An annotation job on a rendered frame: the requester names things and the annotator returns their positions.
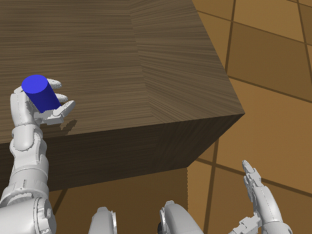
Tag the right robot arm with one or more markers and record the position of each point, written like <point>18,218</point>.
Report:
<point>276,228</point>

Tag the left robot hand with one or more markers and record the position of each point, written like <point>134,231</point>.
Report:
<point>23,110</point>

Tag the can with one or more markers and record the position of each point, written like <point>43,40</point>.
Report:
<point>40,93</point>

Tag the right robot hand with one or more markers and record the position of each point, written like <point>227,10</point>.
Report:
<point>265,208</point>

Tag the left robot arm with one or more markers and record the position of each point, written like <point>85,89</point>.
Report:
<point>24,206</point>

